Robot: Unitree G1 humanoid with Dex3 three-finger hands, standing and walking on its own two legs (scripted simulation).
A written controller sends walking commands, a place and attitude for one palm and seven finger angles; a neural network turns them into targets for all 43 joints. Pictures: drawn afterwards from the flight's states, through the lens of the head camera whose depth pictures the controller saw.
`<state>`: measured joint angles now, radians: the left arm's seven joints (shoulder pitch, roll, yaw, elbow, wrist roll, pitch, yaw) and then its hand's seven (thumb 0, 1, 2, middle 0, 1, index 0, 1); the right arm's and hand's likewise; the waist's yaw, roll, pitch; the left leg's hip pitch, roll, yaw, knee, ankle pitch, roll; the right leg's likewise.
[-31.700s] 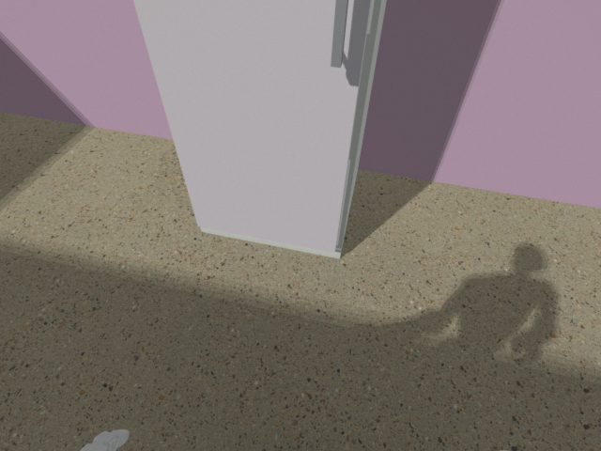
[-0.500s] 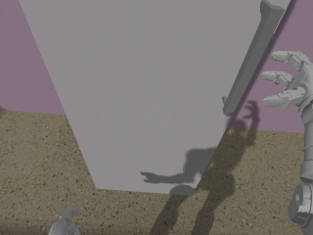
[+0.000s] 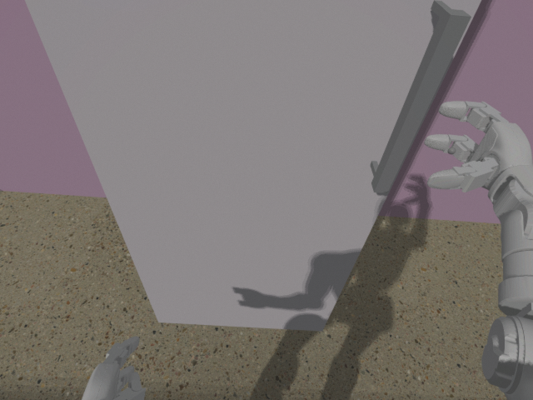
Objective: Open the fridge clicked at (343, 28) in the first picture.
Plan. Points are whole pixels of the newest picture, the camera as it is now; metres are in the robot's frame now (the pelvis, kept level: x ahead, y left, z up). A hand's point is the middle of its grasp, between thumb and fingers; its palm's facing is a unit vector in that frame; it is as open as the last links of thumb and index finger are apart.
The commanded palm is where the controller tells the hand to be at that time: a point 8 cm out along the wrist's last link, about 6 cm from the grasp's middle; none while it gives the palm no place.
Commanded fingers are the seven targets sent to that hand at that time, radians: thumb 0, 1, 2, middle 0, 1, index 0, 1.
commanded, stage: move the hooked fingers beside the handle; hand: right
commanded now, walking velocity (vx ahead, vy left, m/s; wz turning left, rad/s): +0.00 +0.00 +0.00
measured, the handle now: (405, 110) +0.48 -0.15 +0.24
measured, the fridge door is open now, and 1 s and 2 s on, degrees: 0 0 0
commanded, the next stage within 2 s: none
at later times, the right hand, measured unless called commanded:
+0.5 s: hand (462, 148) +0.40 -0.21 +0.24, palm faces -0.03 +1.00 -0.03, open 14.0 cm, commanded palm +0.38 -0.26 +0.23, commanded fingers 0.00 0.50 -0.30 0.30 1.20 0.30 1.20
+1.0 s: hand (459, 145) +0.42 -0.22 +0.23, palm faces +0.01 +1.00 -0.03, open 14.0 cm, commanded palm +0.39 -0.26 +0.23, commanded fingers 0.00 0.50 -0.30 0.30 1.20 0.30 1.20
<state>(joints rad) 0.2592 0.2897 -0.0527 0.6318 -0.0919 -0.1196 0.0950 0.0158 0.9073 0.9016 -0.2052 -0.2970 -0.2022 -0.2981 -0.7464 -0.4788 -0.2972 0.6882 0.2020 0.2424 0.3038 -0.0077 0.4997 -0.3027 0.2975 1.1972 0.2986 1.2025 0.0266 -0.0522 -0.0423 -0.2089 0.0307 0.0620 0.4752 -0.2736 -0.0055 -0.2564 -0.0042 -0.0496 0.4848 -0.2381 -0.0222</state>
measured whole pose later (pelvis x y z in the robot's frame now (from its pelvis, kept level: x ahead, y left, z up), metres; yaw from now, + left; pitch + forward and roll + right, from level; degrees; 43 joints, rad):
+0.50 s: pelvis +0.00 +0.01 +0.00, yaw +0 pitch -1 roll +0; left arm 0.30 0.30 -0.04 0.65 -0.09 -0.12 0.10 0.02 0.91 0.90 -0.20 -0.30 -0.20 -0.30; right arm -0.65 -0.45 -0.33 0.53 0.23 0.16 0.33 -0.01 0.50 -0.30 0.30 1.20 0.30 1.20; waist 0.01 -0.04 -0.03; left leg -0.17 0.02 0.07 0.46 -0.27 0.00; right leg -0.22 -0.01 -0.04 0.48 -0.24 -0.01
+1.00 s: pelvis +0.00 +0.00 +0.00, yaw +1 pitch +0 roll +0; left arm 0.29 0.30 -0.05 0.64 -0.10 -0.10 0.10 0.02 0.91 0.90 -0.21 -0.30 -0.20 -0.30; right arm -0.76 -0.53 -0.32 0.74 0.20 0.22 0.32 -0.01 0.50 -0.30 0.30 1.20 0.30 1.20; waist 0.04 -0.05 -0.05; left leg -0.20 0.02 0.06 0.46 -0.26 0.00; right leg -0.25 -0.02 -0.05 0.47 -0.23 -0.02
